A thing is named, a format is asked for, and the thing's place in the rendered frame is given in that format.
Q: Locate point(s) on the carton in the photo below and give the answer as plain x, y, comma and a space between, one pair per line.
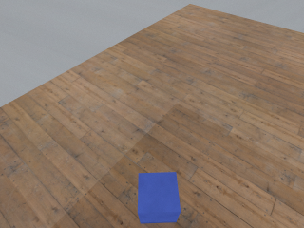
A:
158, 197

